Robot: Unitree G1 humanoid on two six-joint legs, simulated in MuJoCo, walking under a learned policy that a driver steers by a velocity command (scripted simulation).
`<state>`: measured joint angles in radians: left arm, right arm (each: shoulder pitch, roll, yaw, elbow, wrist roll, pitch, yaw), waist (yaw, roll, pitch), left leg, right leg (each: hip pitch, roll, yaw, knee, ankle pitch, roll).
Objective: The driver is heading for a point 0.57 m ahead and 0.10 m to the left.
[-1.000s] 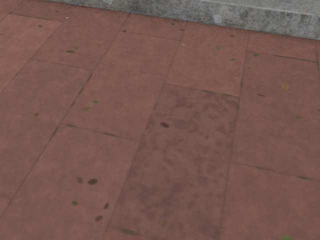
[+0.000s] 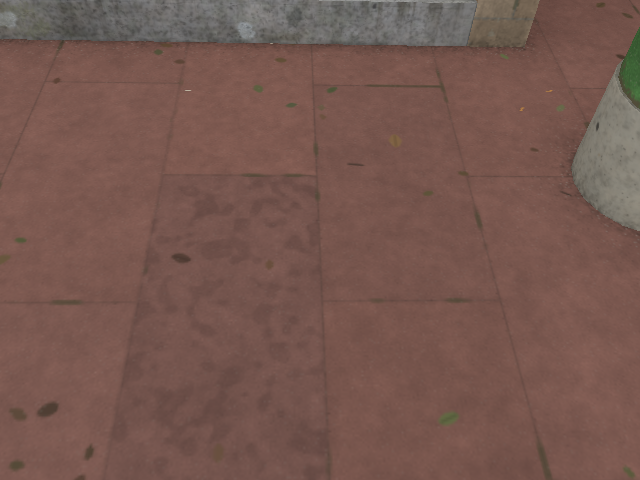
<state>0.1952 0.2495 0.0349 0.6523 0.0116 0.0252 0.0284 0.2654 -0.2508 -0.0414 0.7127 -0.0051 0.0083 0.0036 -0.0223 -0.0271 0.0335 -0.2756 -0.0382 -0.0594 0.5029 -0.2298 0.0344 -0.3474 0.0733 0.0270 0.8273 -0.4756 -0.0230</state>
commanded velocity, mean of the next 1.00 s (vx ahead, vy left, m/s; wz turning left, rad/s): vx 0.27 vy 0.00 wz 0.37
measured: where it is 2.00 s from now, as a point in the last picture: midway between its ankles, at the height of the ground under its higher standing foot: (215, 452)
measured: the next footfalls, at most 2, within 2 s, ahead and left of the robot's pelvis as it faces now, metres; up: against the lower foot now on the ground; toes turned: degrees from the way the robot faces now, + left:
right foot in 0.18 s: +0.05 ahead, -0.12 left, +0.00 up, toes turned +9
left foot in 0.68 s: +0.09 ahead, +0.15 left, +0.00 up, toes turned +26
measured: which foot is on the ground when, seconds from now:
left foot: down 0.00-0.18, up 0.20-0.66, down 0.68-1.00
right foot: up 0.00-0.16, down 0.18-0.68, up 0.70-1.00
